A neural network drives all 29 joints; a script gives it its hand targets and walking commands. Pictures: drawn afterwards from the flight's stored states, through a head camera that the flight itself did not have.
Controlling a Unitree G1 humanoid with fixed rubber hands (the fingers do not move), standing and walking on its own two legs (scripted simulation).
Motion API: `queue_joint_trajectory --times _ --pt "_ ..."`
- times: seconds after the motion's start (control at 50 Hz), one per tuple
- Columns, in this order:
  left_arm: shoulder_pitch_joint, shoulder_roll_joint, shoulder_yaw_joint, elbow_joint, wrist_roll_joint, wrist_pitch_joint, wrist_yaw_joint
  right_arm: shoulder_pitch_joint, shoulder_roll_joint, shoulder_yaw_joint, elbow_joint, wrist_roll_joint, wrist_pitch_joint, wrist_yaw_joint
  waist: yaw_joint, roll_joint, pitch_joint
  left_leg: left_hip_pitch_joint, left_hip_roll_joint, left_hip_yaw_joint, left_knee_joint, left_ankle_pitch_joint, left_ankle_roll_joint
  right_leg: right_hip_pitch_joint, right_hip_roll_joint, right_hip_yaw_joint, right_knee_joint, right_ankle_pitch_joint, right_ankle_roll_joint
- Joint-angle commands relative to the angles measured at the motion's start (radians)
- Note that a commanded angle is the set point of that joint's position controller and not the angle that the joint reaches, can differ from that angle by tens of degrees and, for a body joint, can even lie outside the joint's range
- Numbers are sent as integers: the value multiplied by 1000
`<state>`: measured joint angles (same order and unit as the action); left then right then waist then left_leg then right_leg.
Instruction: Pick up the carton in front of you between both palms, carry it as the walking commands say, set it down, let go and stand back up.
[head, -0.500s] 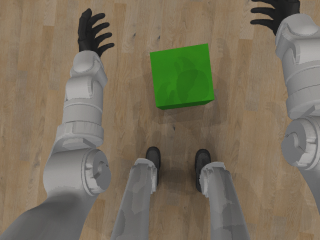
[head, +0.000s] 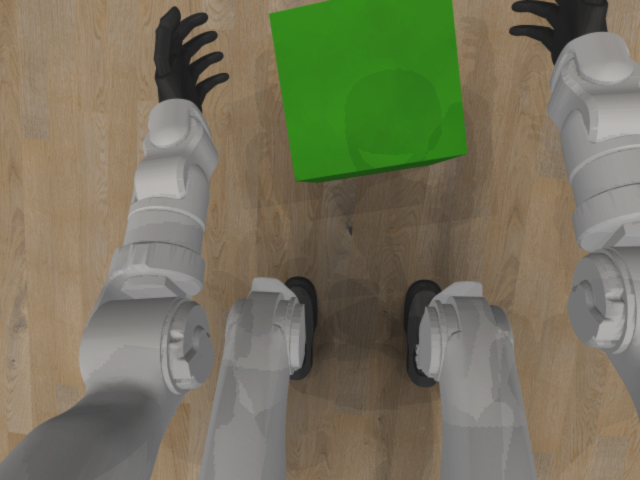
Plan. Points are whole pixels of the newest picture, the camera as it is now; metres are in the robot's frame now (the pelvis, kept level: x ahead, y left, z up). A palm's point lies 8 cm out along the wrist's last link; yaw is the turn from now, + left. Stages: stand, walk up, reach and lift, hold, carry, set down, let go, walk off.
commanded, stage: reach and lift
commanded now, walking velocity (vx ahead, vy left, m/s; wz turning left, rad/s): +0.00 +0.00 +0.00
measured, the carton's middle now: (366, 105) +0.53 -0.02 -0.36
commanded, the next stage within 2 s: none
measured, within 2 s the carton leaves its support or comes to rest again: leaves its support in 1.24 s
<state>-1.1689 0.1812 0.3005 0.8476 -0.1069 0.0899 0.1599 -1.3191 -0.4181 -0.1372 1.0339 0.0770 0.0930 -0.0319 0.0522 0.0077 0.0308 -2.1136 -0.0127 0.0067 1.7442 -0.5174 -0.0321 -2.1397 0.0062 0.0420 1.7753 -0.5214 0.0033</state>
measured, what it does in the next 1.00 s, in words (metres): lowers itself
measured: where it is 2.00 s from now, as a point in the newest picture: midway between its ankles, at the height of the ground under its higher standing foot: (357, 348)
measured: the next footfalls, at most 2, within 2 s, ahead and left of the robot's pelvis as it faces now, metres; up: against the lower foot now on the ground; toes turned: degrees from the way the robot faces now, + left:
none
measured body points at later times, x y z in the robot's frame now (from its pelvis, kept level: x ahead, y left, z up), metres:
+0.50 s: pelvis -0.03 +0.00 -0.12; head +0.36 -0.02 +0.10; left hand +0.53 +0.17 -0.31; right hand +0.56 -0.20 -0.31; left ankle +0.09 +0.13 -0.45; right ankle +0.08 -0.12 -0.45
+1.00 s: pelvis -0.03 +0.00 -0.11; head +0.35 -0.02 +0.11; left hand +0.53 +0.14 -0.30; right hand +0.56 -0.17 -0.30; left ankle +0.09 +0.13 -0.45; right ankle +0.08 -0.12 -0.45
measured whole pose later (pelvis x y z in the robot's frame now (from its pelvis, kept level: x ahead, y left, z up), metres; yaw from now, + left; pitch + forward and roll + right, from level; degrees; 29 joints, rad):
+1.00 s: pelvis -0.03 +0.00 -0.11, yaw +0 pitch +35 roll +3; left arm -1.54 0.21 0.22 1.12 -0.17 0.07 0.19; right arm -1.69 -0.43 0.06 1.30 0.20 0.08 -0.06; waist 0.04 0.03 0.45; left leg -2.22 -0.03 0.00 2.16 -0.56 -0.05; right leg -2.25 0.00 0.04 2.20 -0.57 0.00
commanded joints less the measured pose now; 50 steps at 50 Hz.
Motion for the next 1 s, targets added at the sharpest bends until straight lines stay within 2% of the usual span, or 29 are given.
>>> queue_joint_trajectory --times 0.0,0.1,0.18,0.3,0.44,0.46,0.54,0.64,0.72,0.78,0.84,0.88,0.9,0.92,0.94,0.98 --pt "-283 150 -50 -129 -64 1 24 -380 -162 57 -124 70 -5 -13 17 -128 -1275 589 -54 75 -2 409 -34 747 40 -59 -5 422 18" --pt "-406 172 -82 -35 -104 30 36 -484 -191 101 -7 111 21 -14 16 -120 -1106 524 -35 75 75 222 -26 626 13 -59 60 211 13" --pt "-477 179 -84 78 -101 19 28 -534 -200 116 105 121 10 -7 14 -94 -947 475 -21 68 135 155 -24 521 -6 -42 108 129 8" --pt "-554 208 -89 173 -98 -23 12 -600 -213 142 178 131 -28 -3 14 -75 -846 442 -11 60 228 196 -27 482 -19 -15 193 171 5" --pt "-631 267 -141 138 -155 -53 19 -698 -226 202 75 191 -49 -27 17 -109 -1007 502 -18 67 310 317 -19 614 -7 -15 281 311 16" --pt "-638 266 -144 125 -158 -55 21 -701 -220 209 63 200 -48 -29 25 -103 -1010 486 -22 74 315 326 -20 627 -5 -13 286 318 14" --pt "-588 236 -167 122 -169 -51 24 -637 -193 218 66 206 -42 -38 19 -100 -1063 512 -34 82 327 385 -22 685 7 -25 306 397 17" --pt "-497 186 -141 200 -140 -52 16 -533 -151 174 155 159 -40 -27 8 -80 -861 448 -42 61 306 342 -23 505 7 -29 286 317 16" --pt "-513 175 -115 195 -104 -60 9 -537 -137 148 159 133 -51 -20 6 -70 -799 424 -41 53 299 319 -22 433 7 -27 273 278 13" --pt "-556 153 -128 177 -105 -60 8 -579 -110 170 145 141 -54 -19 8 -72 -805 431 -46 52 293 296 -22 436 8 -25 263 252 12" --pt "-607 89 -160 167 -119 -57 4 -630 -38 214 137 161 -51 -18 8 -76 -811 449 -56 55 288 270 -23 460 15 -24 257 228 11" --pt "-623 63 -144 170 -98 -54 6 -646 -11 206 139 145 -47 -18 4 -75 -806 462 -64 57 286 255 -25 477 21 -26 255 212 10" --pt "-634 36 -140 162 -83 -52 5 -652 37 216 137 143 -43 -12 14 -77 -805 475 -68 60 282 249 -23 485 26 -28 253 204 10" --pt "-670 -54 -153 141 -71 -49 -13 -679 147 233 136 144 -36 7 25 -82 -793 477 -77 64 280 242 -20 491 34 -32 252 194 9" --pt "-717 -192 -176 137 -66 -41 -42 -730 286 256 121 143 -30 33 20 -85 -782 469 -85 67 285 241 -18 489 44 -34 253 197 7" --pt "-830 -499 -211 122 -42 -12 -129 -801 608 288 123 111 -6 113 17 -91 -718 429 -101 76 300 219 -9 467 64 -39 265 188 2"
